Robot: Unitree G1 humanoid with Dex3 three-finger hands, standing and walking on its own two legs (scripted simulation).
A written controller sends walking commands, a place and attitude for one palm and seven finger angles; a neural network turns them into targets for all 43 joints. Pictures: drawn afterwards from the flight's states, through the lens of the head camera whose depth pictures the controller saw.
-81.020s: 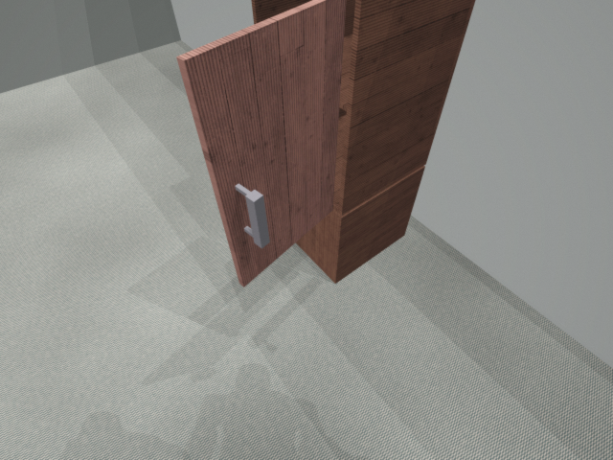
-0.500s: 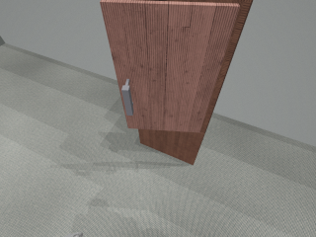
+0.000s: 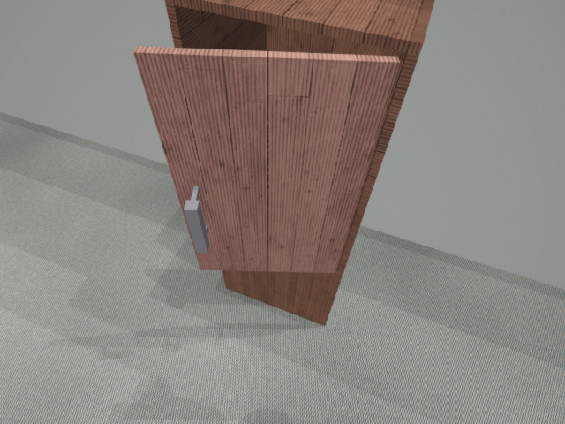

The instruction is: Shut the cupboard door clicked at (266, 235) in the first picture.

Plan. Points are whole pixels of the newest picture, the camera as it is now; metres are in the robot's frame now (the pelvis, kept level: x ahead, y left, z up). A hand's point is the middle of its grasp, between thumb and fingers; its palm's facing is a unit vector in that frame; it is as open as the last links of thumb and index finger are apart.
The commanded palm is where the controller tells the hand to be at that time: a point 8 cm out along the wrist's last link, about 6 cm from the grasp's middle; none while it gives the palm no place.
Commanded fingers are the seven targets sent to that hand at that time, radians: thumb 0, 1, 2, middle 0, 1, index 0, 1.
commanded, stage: come to a stop and stand still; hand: left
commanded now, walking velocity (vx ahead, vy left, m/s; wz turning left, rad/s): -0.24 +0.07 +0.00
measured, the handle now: (199, 219) +0.50 +0.19 -0.09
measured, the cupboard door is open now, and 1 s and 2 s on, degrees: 21 21 21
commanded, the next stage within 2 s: look again from close up in 0.82 s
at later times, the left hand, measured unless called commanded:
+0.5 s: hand out of the picture +0.05 +0.19 -0.18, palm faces +0.07 -0.98 -0.21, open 7.3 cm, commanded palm none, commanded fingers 0.00 0.90 0.90 -0.20 -0.30 -0.20 -0.30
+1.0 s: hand out of the picture +0.01 +0.19 -0.17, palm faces +0.00 -0.97 -0.23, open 7.4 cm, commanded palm none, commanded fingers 0.00 0.90 0.90 -0.20 -0.30 -0.20 -0.30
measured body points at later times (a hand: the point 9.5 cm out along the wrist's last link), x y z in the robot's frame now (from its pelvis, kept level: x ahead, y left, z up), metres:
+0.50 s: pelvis +0.00 -0.01 -0.01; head +0.01 +0.02 +0.44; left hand +0.05 +0.24 -0.17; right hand +0.07 -0.25 -0.14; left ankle +0.01 +0.11 -0.74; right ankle +0.04 -0.12 -0.74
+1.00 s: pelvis -0.01 +0.00 +0.00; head +0.00 +0.00 +0.45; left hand +0.01 +0.24 -0.15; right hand +0.02 -0.24 -0.16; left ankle +0.01 +0.11 -0.74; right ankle +0.02 -0.12 -0.74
